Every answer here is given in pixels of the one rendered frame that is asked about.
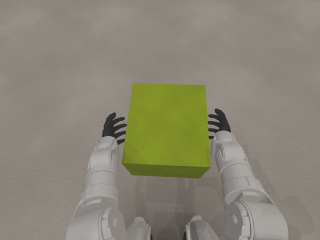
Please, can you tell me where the right robot hand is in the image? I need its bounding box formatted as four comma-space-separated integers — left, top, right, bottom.
208, 108, 231, 139

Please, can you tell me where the carton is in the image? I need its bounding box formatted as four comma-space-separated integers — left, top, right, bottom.
121, 83, 211, 179

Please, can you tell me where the robot left thigh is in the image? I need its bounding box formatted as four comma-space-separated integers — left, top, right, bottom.
126, 221, 151, 240

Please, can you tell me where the right robot forearm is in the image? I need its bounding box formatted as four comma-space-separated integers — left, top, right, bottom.
210, 130, 289, 239

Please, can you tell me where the robot left upper arm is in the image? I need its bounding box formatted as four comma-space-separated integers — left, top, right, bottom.
66, 205, 128, 240

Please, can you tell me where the left robot forearm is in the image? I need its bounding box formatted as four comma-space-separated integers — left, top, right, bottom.
66, 136, 121, 238

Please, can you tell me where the left robot hand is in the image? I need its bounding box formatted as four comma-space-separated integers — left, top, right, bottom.
102, 112, 127, 145

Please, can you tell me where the robot right upper arm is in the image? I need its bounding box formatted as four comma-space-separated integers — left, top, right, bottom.
224, 200, 288, 240

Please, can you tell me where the robot right shin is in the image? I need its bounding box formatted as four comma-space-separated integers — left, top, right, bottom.
190, 215, 202, 223

